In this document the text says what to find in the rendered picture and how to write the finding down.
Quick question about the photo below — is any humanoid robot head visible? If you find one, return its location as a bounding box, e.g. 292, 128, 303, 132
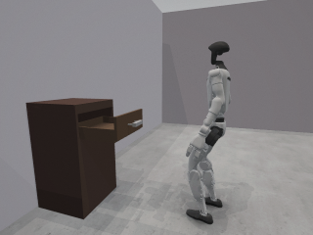
208, 41, 230, 70

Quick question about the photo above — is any drawer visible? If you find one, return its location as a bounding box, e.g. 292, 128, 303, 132
78, 109, 143, 143

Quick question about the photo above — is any robot left forearm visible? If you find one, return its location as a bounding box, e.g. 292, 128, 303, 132
198, 97, 222, 137

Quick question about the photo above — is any cabinet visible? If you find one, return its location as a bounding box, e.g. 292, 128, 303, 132
25, 98, 116, 219

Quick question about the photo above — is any robot left hand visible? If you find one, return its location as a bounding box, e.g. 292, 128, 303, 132
186, 134, 205, 162

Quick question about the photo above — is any handle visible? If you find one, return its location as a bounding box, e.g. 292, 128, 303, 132
127, 119, 143, 127

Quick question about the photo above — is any left robot upper arm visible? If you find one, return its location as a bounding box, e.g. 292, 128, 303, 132
208, 69, 225, 108

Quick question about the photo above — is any robot torso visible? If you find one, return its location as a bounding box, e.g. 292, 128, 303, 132
206, 66, 231, 138

